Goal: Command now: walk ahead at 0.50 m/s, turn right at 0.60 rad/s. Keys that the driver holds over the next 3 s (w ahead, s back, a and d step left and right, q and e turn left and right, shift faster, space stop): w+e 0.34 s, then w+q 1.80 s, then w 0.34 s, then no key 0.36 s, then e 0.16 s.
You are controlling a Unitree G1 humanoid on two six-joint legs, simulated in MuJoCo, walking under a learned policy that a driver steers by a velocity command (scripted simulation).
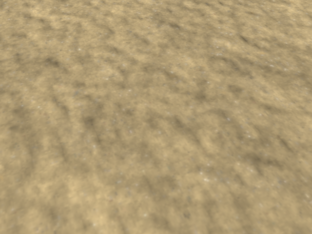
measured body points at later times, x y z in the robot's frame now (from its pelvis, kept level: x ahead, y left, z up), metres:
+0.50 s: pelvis +0.26 -0.08 +0.00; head +0.30 -0.11 +0.44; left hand +0.49 +0.13 -0.09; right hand +0.27 -0.38 -0.13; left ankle +0.20 +0.09 -0.64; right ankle +0.30 -0.17 -0.73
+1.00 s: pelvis +0.56 -0.09 -0.02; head +0.60 -0.09 +0.43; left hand +0.64 +0.19 -0.13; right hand +0.72 -0.36 -0.11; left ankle +0.64 -0.02 -0.73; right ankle +0.36 -0.21 -0.64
